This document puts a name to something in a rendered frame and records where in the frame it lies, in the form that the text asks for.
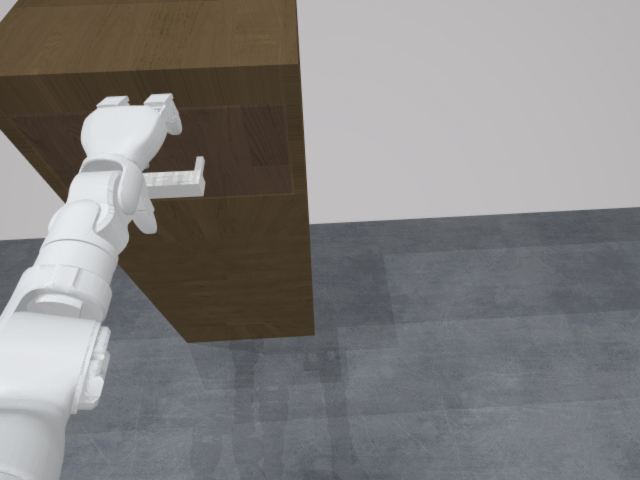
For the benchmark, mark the handle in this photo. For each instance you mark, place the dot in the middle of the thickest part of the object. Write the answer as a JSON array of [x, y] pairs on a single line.
[[177, 183]]

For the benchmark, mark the left robot forearm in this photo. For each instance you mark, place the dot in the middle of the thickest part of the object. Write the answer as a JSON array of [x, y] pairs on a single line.
[[72, 274]]

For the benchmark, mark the drawer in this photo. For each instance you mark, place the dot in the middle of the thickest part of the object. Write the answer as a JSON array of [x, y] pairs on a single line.
[[246, 147]]

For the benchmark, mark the left robot upper arm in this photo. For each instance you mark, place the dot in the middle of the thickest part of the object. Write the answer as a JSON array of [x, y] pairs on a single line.
[[50, 367]]

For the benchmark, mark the cabinet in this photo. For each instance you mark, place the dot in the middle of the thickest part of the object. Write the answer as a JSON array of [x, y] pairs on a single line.
[[218, 268]]

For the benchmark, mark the left robot hand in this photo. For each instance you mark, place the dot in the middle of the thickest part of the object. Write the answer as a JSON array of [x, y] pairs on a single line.
[[135, 133]]

